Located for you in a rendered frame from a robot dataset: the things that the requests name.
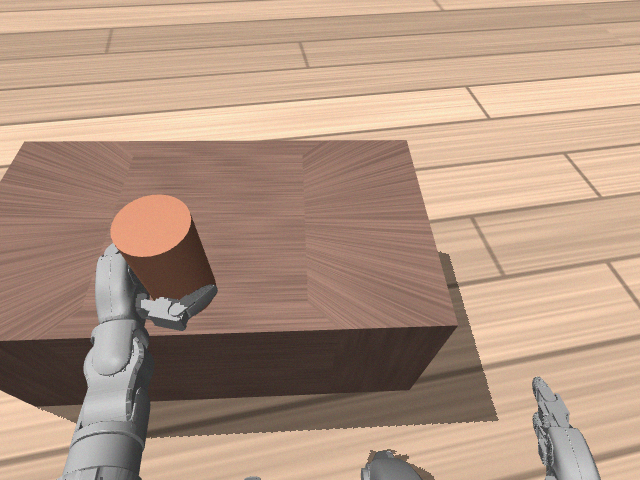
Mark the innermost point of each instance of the can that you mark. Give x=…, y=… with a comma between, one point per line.
x=157, y=237

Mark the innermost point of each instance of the left robot arm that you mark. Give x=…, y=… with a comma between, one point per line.
x=111, y=430

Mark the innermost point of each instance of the right robot hand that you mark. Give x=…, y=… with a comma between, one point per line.
x=562, y=449

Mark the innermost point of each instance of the left robot hand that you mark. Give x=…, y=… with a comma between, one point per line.
x=119, y=294

